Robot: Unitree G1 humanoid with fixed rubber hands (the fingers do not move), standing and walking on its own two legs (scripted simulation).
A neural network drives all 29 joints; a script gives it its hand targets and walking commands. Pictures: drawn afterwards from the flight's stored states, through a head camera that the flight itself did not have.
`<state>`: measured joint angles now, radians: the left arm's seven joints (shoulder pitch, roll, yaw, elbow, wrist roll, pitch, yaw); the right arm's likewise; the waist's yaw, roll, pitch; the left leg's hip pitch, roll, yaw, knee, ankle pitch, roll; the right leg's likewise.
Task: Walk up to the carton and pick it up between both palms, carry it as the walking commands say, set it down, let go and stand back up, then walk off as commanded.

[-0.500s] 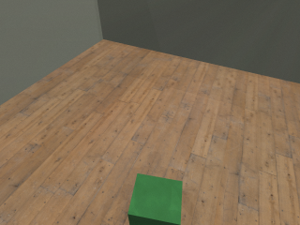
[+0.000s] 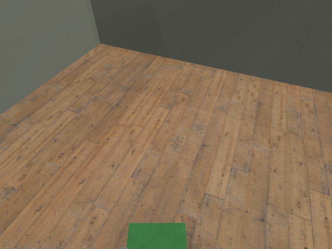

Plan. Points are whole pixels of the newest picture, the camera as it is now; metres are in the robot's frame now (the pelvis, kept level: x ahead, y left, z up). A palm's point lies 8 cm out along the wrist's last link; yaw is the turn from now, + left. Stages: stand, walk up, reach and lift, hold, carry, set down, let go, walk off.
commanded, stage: walk off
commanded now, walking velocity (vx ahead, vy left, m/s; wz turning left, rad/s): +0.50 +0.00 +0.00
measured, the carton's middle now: out of the picture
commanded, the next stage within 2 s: stand in 0.88 s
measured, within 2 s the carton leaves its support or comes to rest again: rests again in 1.42 s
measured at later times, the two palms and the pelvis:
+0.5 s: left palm (92, 159) +0.43 +0.26 -0.11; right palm out of the picture +0.10 -0.20 -0.11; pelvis +0.24 +0.03 +0.01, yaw -5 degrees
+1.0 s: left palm (79, 144) +0.49 +0.33 -0.11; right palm (242, 163) +0.46 -0.27 -0.15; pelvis +0.41 +0.02 -0.01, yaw -4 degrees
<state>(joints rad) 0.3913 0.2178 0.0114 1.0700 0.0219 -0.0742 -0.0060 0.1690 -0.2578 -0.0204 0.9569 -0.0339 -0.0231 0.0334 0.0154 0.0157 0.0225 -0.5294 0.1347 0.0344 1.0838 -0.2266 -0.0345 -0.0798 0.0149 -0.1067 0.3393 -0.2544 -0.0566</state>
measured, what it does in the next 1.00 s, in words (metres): walks ahead: left foot, then right foot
